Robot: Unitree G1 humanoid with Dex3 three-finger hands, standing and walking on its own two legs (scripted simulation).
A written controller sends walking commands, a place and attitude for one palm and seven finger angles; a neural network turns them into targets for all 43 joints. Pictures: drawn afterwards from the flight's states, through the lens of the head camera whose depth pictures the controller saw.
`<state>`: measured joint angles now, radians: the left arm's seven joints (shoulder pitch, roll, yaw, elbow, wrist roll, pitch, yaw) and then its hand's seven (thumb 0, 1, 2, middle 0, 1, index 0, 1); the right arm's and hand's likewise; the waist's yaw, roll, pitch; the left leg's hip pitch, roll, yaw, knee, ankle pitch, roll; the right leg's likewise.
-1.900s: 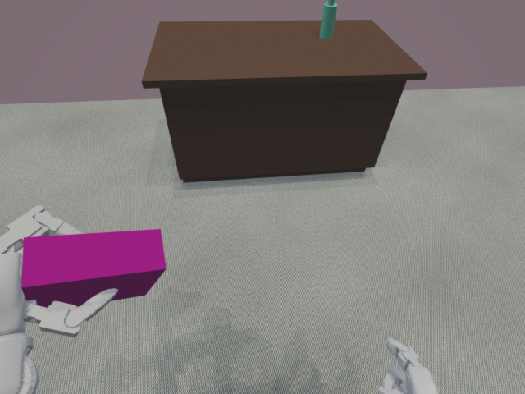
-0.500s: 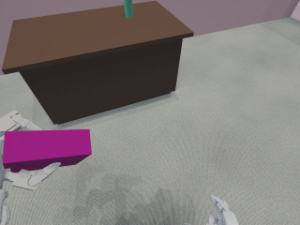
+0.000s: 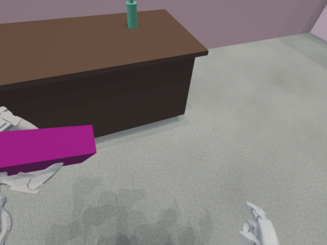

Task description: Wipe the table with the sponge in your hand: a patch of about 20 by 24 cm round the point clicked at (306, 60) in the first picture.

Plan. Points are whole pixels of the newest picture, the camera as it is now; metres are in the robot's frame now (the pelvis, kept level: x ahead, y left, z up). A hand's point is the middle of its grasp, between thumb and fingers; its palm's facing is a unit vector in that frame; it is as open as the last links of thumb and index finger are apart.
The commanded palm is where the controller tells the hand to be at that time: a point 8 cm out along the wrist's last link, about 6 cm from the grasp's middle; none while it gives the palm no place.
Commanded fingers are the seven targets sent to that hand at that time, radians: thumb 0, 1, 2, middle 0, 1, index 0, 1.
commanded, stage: walk to a spot facing it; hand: left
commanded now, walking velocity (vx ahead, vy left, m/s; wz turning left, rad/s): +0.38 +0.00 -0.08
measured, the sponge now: (61, 149) +0.24 +0.21 +0.17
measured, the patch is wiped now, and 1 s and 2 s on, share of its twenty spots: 0.00 0.00 0.00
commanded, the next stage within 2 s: turn to face it in 0.66 s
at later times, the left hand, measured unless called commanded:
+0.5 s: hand (98, 98) +0.36 +0.17 +0.19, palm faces +0.42 -0.76 -0.50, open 9.3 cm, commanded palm +0.29 +0.22 +0.19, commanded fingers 0.00 0.10 1.30 -1.20 -1.60 -1.20 -1.60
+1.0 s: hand (98, 83) +0.39 +0.18 +0.20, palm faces +0.67 -0.62 -0.42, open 9.2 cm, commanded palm +0.36 +0.20 +0.19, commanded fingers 0.00 0.10 1.30 -1.20 -1.60 -1.20 -1.60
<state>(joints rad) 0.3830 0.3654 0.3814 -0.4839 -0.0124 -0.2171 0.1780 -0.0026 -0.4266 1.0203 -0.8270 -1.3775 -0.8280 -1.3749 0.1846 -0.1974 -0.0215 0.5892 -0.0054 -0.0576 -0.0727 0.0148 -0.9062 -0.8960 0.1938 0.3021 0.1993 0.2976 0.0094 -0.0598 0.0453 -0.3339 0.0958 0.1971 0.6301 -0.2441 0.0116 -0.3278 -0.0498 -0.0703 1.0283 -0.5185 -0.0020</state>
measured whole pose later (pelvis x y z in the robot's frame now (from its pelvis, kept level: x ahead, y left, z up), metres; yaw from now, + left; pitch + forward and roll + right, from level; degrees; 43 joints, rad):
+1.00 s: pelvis +0.26 -0.11 +0.00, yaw +13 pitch -2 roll +0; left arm 0.44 0.35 0.38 -0.53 -0.02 -0.22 0.16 0.00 -0.43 1.02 -0.83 -1.38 -0.83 -1.38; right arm 0.20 -0.13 0.05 0.62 0.00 -0.10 -0.04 0.01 -0.90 -0.89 0.20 0.30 0.21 0.30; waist 0.09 0.05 0.05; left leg -0.39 0.10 0.02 0.71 -0.34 -0.02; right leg -0.31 -0.06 -0.11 0.66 -0.29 0.02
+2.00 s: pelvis +0.24 -0.14 +0.01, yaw +4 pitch -2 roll +1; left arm 0.43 0.34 0.33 -0.44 0.00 -0.23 0.17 0.00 -0.43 1.03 -0.83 -1.37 -0.83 -1.37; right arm 0.24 -0.23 -0.03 0.62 0.00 -0.09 -0.08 0.02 -0.91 -0.90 0.20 0.30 0.20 0.30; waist 0.01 -0.03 0.00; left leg -0.22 0.04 0.11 0.51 -0.24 0.02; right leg -0.36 -0.04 -0.07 0.77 -0.43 -0.01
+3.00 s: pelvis +0.41 -0.10 +0.01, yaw +3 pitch -1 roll +0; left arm 0.43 0.34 0.36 -0.44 -0.01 -0.22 0.14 0.00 -0.43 1.03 -0.84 -1.37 -0.84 -1.37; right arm 0.17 -0.20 0.01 0.68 0.00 -0.06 -0.04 0.02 -0.90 -0.89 0.20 0.30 0.21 0.30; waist 0.01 0.04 0.07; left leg -0.46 0.06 0.05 1.14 -0.41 -0.02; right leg -0.30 -0.05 -0.17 0.60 -0.29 -0.05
